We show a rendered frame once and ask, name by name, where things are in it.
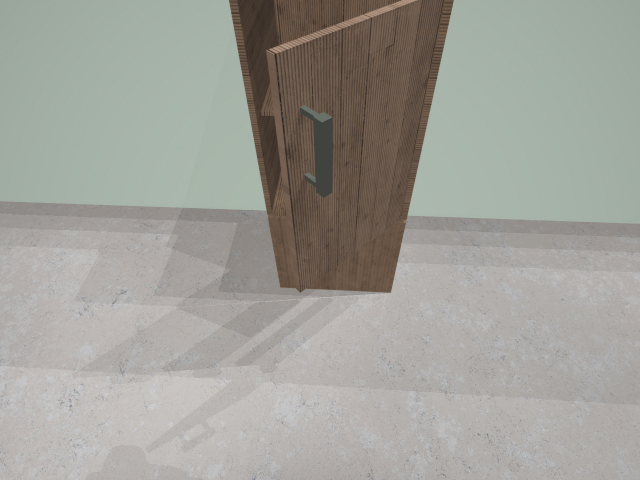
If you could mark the handle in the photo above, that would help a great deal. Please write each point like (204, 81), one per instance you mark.
(323, 137)

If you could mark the cupboard door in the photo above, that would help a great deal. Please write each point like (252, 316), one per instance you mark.
(369, 73)

